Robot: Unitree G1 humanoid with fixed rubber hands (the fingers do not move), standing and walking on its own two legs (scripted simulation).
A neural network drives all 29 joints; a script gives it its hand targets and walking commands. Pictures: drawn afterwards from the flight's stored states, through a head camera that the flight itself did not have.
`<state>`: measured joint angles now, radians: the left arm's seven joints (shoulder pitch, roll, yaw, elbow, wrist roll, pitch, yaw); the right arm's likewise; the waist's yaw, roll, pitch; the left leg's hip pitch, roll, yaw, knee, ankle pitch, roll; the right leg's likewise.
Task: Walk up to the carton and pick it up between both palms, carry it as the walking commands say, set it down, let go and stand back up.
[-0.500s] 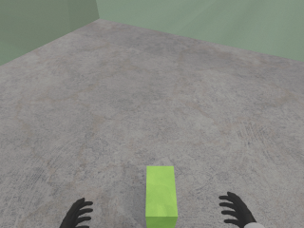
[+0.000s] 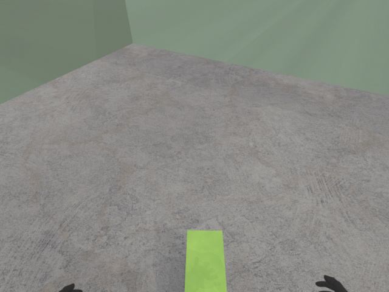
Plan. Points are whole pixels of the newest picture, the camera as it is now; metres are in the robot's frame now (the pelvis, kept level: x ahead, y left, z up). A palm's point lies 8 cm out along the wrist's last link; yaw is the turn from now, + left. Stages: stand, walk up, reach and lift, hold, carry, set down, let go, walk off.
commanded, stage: stand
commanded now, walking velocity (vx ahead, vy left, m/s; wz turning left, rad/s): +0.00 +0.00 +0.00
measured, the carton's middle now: (204, 274) +0.42 -0.03 -0.63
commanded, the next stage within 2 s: none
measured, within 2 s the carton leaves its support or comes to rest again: neither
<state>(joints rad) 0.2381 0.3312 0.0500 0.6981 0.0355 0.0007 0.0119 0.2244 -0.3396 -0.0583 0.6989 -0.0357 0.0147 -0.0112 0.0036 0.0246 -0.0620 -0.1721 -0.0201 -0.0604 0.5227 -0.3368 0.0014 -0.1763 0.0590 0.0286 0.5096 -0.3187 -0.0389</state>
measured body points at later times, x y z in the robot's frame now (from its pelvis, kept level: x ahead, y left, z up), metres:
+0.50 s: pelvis -0.02 +0.00 +0.01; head -0.05 +0.00 +0.45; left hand +0.10 +0.30 -0.09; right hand +0.10 -0.30 -0.10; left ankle -0.04 +0.12 -0.73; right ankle -0.03 -0.10 -0.73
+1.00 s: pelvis -0.04 +0.00 +0.01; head -0.06 +0.00 +0.46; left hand +0.06 +0.31 -0.10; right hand +0.05 -0.31 -0.11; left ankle -0.04 +0.12 -0.73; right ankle -0.03 -0.10 -0.73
